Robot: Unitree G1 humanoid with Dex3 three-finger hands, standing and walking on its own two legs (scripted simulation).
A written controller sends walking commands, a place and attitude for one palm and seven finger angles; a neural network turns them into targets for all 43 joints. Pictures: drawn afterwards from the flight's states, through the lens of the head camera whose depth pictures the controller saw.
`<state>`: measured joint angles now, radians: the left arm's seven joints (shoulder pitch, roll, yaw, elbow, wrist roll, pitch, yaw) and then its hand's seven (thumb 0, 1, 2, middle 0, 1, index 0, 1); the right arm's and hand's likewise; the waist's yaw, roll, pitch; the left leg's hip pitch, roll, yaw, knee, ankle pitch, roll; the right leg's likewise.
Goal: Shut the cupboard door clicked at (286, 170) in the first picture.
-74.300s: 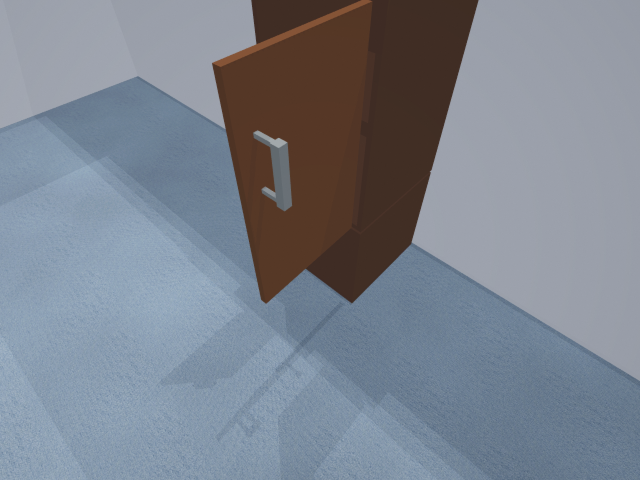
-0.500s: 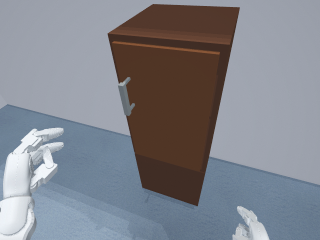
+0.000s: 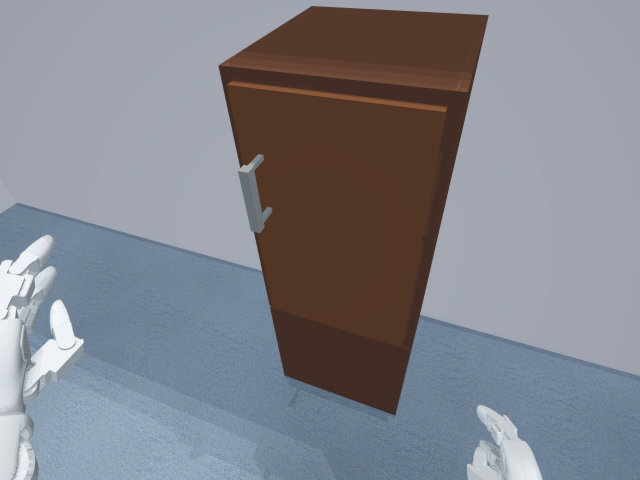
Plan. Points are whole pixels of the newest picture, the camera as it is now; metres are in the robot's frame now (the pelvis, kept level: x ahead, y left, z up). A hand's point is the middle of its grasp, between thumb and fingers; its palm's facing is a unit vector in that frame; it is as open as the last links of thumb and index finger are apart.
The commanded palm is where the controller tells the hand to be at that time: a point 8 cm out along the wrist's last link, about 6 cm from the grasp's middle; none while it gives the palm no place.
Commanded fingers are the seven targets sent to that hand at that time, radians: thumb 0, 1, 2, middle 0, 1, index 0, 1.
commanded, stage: step back with the hand held close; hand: left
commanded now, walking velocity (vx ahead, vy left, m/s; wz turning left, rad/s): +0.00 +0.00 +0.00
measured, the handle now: (257, 194) +0.57 +0.19 +0.05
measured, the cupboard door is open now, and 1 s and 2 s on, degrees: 0 0 0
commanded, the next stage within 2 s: stop stepping back and stand still in 1.36 s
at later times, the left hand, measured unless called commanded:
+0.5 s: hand (47, 353) +0.18 +0.29 +0.15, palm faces +0.39 -0.76 -0.51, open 7.4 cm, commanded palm +0.12 +0.32 +0.17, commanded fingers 0.00 0.90 0.90 -0.20 -0.30 -0.20 -0.30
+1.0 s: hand out of the picture +0.08 +0.28 +0.16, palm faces +0.49 -0.77 -0.41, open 7.4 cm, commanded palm +0.02 +0.32 +0.17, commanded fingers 0.00 0.90 0.90 -0.20 -0.30 -0.20 -0.30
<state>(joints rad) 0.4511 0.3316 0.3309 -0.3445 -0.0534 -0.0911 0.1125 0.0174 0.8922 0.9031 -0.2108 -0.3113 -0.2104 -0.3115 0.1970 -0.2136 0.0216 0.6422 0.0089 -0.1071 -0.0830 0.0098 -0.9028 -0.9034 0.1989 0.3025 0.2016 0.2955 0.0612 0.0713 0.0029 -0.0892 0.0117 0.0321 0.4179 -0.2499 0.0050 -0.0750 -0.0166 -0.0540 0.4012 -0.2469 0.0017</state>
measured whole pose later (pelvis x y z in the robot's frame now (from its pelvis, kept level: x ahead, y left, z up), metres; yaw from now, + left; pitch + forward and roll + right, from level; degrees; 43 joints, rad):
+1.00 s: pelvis -0.11 +0.02 -0.02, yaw +2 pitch -1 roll -2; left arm 0.50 0.40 0.41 -0.47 -0.02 -0.26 0.18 0.02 0.89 0.90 -0.21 -0.31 -0.21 -0.31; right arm 0.25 -0.23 0.00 0.61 0.00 -0.07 -0.08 0.01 -0.90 -0.90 0.20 0.30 0.20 0.30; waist 0.00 0.00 -0.01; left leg -0.47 0.00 0.01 0.68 -0.32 0.02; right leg -0.41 -0.01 -0.03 0.57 -0.15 0.01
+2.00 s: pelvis -0.30 +0.09 +0.00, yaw +1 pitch -2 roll -2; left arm 0.50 0.42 0.42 -0.48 -0.03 -0.15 0.18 0.02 0.89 0.90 -0.20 -0.31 -0.20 -0.31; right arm 0.30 -0.14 0.04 0.66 -0.01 -0.12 -0.07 0.01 -0.90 -0.90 0.20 0.30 0.20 0.30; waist -0.04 -0.04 -0.03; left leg -0.27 0.04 0.10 0.49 -0.20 0.05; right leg -0.39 0.04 -0.03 0.89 -0.38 0.00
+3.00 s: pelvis -0.32 +0.08 -0.01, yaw +1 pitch -2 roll +0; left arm 0.26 0.17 -0.01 0.84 0.01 0.06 0.03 0.00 0.94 0.90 -0.20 -0.30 -0.20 -0.30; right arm 0.22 -0.23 0.03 0.89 -0.02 0.04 -0.01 0.00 -0.91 -0.90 0.20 0.30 0.20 0.30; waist -0.03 -0.01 0.05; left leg -0.33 0.02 0.08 0.57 -0.22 0.03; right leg -0.16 0.01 -0.14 0.56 -0.37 -0.06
